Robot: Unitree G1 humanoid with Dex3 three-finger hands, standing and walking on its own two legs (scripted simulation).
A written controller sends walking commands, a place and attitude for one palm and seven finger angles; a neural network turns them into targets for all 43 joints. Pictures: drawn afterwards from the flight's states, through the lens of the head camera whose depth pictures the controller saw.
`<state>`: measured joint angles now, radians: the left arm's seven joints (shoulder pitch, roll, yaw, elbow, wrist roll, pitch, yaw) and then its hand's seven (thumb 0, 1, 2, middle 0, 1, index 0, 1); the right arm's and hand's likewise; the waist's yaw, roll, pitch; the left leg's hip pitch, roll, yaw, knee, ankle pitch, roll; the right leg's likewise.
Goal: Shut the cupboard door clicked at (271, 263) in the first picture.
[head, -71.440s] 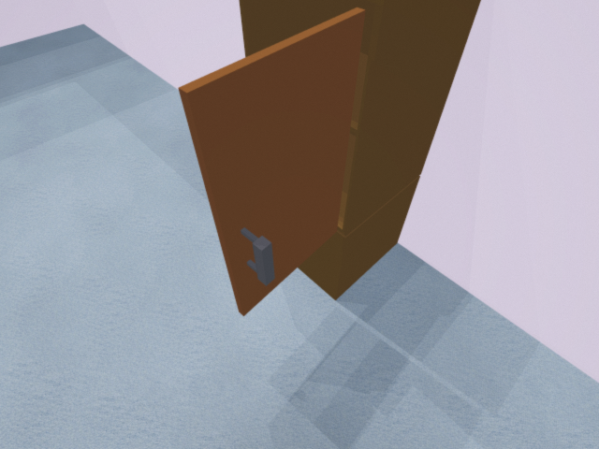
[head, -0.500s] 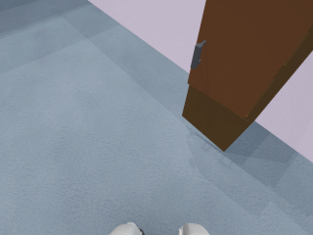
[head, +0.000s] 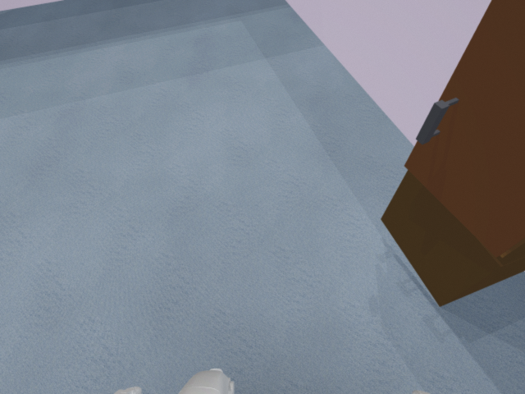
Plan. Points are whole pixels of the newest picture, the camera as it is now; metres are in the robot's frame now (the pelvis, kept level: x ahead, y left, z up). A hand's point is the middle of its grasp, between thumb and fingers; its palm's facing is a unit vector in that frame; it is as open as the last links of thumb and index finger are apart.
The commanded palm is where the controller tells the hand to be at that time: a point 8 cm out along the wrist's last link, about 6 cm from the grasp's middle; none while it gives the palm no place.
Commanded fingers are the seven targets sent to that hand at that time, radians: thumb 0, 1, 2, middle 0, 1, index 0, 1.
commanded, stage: walk to a spot facing it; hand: left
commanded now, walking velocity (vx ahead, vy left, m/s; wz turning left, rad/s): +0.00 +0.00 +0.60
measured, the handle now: (438, 120) +0.75 -0.42 -0.10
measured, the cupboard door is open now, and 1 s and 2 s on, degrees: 7 7 7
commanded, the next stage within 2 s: turn to face it in 0.98 s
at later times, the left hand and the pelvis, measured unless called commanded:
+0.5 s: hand out of the picture +0.02 +0.22 -0.15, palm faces +0.33 -0.90 -0.30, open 7.3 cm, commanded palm none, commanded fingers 0.00 0.90 0.90 -0.20 -0.30 -0.20 -0.30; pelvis +0.02 -0.01 -0.01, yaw +18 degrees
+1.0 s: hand out of the picture +0.06 +0.30 -0.16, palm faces +0.58 -0.78 -0.24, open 7.4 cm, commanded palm none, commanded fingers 0.00 0.90 0.90 -0.20 -0.30 -0.20 -0.30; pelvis +0.13 +0.09 +0.00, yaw +35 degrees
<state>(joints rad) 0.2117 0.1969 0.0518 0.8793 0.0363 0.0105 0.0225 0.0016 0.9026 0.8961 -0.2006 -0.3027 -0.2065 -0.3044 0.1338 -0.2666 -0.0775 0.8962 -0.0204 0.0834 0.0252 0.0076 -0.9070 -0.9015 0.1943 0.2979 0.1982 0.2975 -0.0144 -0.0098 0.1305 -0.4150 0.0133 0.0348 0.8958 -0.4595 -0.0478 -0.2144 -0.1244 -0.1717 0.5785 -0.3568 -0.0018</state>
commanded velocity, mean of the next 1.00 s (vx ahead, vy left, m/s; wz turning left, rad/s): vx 0.23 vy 0.00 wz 0.52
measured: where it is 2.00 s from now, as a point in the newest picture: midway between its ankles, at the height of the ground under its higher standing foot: (224, 356)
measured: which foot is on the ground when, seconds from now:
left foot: up 0.00-0.08, down 0.10-0.40, up 0.42-0.76, down 0.78-1.00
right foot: down 0.00-0.10, up 0.12-0.38, down 0.40-0.78, up 0.80-1.00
